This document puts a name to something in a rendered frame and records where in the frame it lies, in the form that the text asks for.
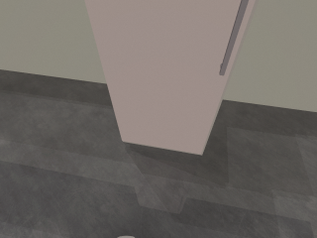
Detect handle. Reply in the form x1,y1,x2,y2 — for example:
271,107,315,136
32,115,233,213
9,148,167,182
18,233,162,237
219,0,249,76

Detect fridge door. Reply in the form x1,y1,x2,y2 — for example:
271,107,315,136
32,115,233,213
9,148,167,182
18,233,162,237
84,0,256,155

